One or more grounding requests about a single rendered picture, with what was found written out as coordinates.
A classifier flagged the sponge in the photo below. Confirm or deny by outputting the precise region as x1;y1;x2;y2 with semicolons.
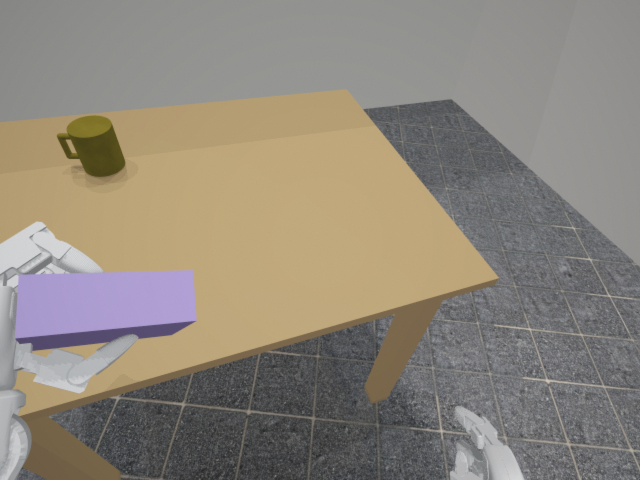
15;270;197;351

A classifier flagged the table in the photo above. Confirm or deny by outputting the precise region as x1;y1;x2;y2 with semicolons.
0;89;499;480

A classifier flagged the right robot hand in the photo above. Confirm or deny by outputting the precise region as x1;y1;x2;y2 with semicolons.
450;406;524;480

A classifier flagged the robot left forearm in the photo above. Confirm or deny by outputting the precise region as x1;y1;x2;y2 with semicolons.
0;389;32;480

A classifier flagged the left robot hand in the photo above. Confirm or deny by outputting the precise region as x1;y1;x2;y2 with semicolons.
0;222;139;394

